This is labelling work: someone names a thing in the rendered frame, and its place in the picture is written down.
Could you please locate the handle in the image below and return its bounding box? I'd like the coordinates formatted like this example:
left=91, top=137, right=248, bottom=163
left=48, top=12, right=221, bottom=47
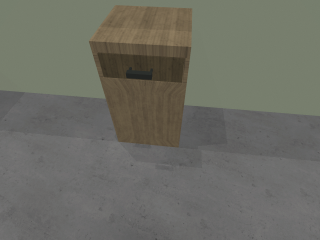
left=126, top=67, right=153, bottom=80

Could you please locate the drawer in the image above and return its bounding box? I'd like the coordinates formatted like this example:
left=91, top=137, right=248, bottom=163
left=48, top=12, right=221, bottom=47
left=97, top=52, right=185, bottom=83

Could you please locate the cabinet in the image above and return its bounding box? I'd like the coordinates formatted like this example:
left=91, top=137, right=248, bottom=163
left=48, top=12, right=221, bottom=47
left=89, top=5, right=193, bottom=148

